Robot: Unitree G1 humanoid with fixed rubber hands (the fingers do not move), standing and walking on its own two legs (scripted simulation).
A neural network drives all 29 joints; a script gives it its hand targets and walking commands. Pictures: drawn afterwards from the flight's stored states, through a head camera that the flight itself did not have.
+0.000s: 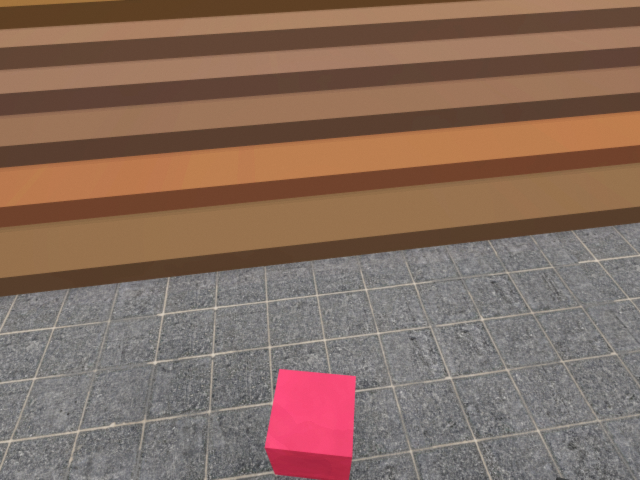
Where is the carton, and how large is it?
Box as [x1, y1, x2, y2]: [265, 369, 355, 479]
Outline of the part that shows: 279,369 265,443 265,449 275,474 318,479 348,479 352,450 355,376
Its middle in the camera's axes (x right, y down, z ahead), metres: -0.02 +0.51 +1.08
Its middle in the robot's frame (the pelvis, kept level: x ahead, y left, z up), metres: +0.43 +0.05 -0.66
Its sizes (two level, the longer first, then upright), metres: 0.210 0.200 0.250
